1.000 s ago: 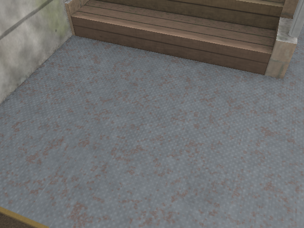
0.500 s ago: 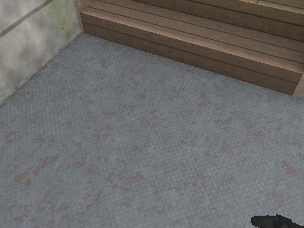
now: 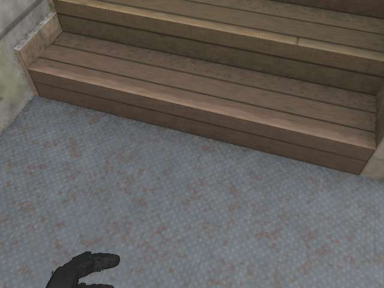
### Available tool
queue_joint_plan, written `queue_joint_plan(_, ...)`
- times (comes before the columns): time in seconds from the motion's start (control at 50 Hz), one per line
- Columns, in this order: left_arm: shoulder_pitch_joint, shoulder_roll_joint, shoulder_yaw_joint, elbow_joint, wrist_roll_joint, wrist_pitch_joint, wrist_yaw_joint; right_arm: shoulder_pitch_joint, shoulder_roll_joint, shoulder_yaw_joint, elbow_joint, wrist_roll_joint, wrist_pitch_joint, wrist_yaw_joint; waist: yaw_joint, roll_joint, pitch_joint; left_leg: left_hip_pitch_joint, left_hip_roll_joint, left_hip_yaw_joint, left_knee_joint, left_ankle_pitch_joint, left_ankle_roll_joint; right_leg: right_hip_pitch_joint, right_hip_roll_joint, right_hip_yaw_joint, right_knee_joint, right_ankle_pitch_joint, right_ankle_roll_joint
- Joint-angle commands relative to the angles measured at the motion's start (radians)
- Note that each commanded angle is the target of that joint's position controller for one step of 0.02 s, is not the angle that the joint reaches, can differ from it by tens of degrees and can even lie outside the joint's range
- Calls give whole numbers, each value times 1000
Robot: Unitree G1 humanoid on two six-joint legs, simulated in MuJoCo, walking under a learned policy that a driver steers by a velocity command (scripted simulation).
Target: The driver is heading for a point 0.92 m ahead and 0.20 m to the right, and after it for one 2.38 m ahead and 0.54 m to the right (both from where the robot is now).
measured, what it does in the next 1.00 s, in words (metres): walks ahead, turning right: right foot, then left foot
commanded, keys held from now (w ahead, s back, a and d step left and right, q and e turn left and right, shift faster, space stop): w+shift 0.24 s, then w+e+shift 0.26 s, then e+shift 0.48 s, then q+shift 0.02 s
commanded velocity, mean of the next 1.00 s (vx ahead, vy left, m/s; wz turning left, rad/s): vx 0.71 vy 0.00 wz -0.53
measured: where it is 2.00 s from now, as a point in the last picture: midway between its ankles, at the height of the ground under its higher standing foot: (191, 183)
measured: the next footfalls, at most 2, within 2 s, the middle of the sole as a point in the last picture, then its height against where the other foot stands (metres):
right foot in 0.08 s outside the picture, level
left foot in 0.52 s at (159, 207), level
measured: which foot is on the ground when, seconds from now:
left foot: down 0.00-0.10, up 0.12-0.50, down 0.52-0.90, up 0.92-1.00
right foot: up 0.00-0.06, down 0.08-0.54, up 0.56-0.90, down 0.92-1.00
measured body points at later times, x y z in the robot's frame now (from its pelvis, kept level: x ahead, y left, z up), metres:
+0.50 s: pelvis +0.50 -0.01 +0.00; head +0.55 -0.02 +0.44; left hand +0.41 +0.24 -0.13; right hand +0.77 -0.23 -0.06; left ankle +0.73 +0.10 -0.71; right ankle +0.28 -0.08 -0.72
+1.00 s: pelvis +0.81 -0.06 -0.02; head +0.84 -0.09 +0.43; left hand +1.07 +0.12 -0.12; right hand +0.80 -0.35 -0.14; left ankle +0.80 +0.10 -0.60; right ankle +0.87 -0.15 -0.73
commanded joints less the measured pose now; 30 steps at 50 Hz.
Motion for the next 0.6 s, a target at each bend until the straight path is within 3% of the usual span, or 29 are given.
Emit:
queue_joint_plan(0.02,9,103,23,-49,0,-10,18,-15,-225,-37,-41,-14,-2,-20,102,106,19,-108,256,-14,122,1234,44,289,129,-64,-62,-69,-38)
queue_joint_plan(0.04,120,139,38,-24,-2,-9,29,-26,-249,-43,-38,-30,13,-30,161,140,-52,-80,274,-13,279,1335,40,402,159,-48,-58,-149,-51)
queue_joint_plan(0.06,314,183,60,33,-4,-6,44,-53,-266,-49,-40,-44,30,-40,252,156,-149,-106,286,-9,510,1343,39,584,173,-26,-52,-229,-69)
queue_joint_plan(0.08,517,223,83,94,4,-1,62,-95,-261,-51,-50,-49,41,-44,351,144,-227,-224,257,7,804,1190,40,793,125,12,-77,-291,-92)
queue_joint_plan(0.1,655,305,107,121,21,2,78,-97,-152,-32,-82,-56,37,-34,345,-26,-321,-472,157,-9,1209,518,54,1013,-107,263,-11,-523,-104)
queue_joint_plan(0.12,574,326,118,116,36,1,62,67,-40,-8,-120,28,16,-6,174,-346,-455,-870,-14,-144,1530,-154,19,1240,-322,918,-263,-751,-253)
queue_joint_plan(0.14,456,235,114,100,20,0,48,-76,-144,-22,-135,15,12,-20,188,-106,-308,-984,82,-177,1509,-37,55,1132,-253,856,-348,-784,-211)
queue_joint_plan(0.16,402,169,98,110,12,-12,45,-191,-157,-26,-163,10,9,-18,177,-3,-160,-990,118,-159,1440,56,54,956,-220,674,-357,-642,-189)
queue_joint_plan(0.18,381,122,89,130,20,-22,42,-221,-132,-18,-172,-1,11,-14,137,84,-85,-948,150,-161,1378,77,51,810,-184,565,-382,-532,-168)
queue_joint_plan(0.22,386,77,69,167,11,-37,55,-213,-80,-4,-185,-37,43,10,63,42,-31,-856,192,-172,1294,81,27,610,-114,417,-431,-493,-125)
queue_joint_plan(0.24,399,65,64,183,-2,-47,55,-230,-64,0,-194,-44,57,20,51,22,3,-864,208,-163,1264,82,16,566,-81,366,-460,-483,-108)
queue_joint_plan(0.26,417,87,66,195,-16,-55,54,-268,-61,5,-224,-54,64,28,41,-16,30,-899,233,-139,1209,88,-2,538,-78,360,-488,-469,-123)
queue_joint_plan(0.3,460,103,67,203,-25,-62,49,-435,-85,13,-297,-67,64,36,69,5,105,-970,252,-72,1061,166,-42,488,-40,315,-553,-374,-151)
queue_joint_plan(0.34,479,119,71,197,-25,-65,48,-556,-93,24,-348,-61,51,44,92,21,140,-920,234,-36,820,309,-68,452,1,263,-577,-204,-149)
queue_joint_plan(0.38,507,157,82,196,-34,-72,50,-619,-81,38,-370,-43,40,54,114,11,119,-757,178,10,621,445,-66,444,11,243,-609,-18,-129)
queue_joint_plan(0.4,518,185,88,196,-37,-74,50,-636,-90,38,-377,-33,40,49,122,-3,103,-710,160,11,578,496,-62,487,-8,255,-616,58,-125)
queue_joint_plan(0.44,537,206,92,200,-40,-70,50,-651,-128,28,-389,-31,41,31,128,-18,69,-703,130,5,501,495,-45,657,-20,254,-548,259,-103)
queue_joint_plan(0.48,538,245,101,199,-29,-63,57,-545,-192,5,-373,-36,34,6,74,-67,-52,-560,76,-12,473,364,-22,778,-30,264,-338,561,-67)
queue_joint_plan(0.5,518,273,109,195,-16,-55,61,-388,-234,-15,-328,-32,28,-10,1,-85,-149,-396,65,-27,484,271,-15,763,-20,271,-138,578,-52)
queue_joint_plan(0.52,472,272,114,181,-13,-48,64,-198,-271,-32,-277,-40,22,-29,-95,-80,-218,-203,126,-55,468,277,-13,654,29,257,121,452,-32)
queue_joint_plan(0.54,488,149,89,143,-14,-47,65,-38,-349,-52,-261,-77,18,-50,-107,36,-358,17,375,-262,519,195,-11,479,95,218,463,19,-26)
queue_joint_plan(0.56,637,25,65,96,-94,-38,78,-127,-398,-65,-286,-104,20,-33,28,390,-540,226,657,-756,405,418,123,178,226,162,833,-663,15)
queue_joint_plan(0.58,574,144,84,117,-64,-19,95,-197,-303,-60,-313,-80,31,-19,33,185,-466,123,591,-661,401,530,106,107,136,174,852,-602,2)
queue_joint_plan(0.6,474,154,93,110,-47,-8,91,-254,-201,-33,-308,-66,26,-15,34,96,-313,-24,537,-454,413,682,89,92,98,162,789,-535,13)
